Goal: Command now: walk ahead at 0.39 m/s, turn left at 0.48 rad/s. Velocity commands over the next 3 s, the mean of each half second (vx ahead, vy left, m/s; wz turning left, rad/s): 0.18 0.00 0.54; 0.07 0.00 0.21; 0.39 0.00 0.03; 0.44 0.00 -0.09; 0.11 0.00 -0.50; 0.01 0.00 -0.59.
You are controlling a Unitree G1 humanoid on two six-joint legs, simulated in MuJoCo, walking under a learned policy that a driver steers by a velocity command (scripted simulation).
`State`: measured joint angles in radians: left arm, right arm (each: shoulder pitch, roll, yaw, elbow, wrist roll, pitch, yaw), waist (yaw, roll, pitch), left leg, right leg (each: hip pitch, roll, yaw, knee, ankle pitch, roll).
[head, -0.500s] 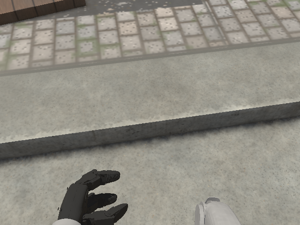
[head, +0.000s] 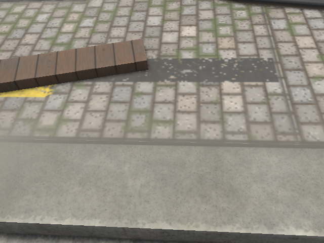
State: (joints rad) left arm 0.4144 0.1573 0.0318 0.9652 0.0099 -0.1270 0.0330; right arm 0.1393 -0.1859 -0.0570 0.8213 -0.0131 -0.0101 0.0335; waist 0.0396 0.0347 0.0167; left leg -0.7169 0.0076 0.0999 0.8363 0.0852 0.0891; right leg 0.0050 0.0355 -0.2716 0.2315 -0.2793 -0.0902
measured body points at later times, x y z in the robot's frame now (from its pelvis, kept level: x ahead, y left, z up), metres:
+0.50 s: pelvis +0.15 -0.02 +0.00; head +0.19 +0.00 +0.44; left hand +0.24 +0.26 -0.12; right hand +0.30 -0.28 -0.12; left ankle +0.16 +0.03 -0.74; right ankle +0.25 -0.18 -0.68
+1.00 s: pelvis +0.19 -0.06 -0.01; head +0.20 -0.07 +0.44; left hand +0.18 +0.20 -0.12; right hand +0.37 -0.25 -0.14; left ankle +0.09 +0.01 -0.74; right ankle +0.23 -0.14 -0.74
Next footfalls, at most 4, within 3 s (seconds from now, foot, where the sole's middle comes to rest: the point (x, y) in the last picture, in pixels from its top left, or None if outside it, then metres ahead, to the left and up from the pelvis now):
0.14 left None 0.20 0.04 -0.78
0.68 right None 0.27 -0.13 -0.78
1.00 left None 0.13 0.03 -0.78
1.26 right None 0.33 -0.12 -0.78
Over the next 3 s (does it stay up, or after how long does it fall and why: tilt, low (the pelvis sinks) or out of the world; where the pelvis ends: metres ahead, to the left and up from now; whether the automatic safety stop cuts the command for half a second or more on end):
stays up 0.70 0.32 0.12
